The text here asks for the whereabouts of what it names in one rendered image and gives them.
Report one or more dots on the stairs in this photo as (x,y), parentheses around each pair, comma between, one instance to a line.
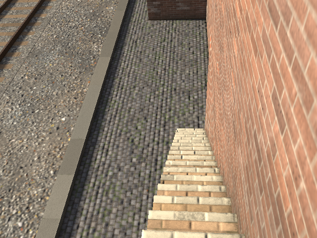
(191,200)

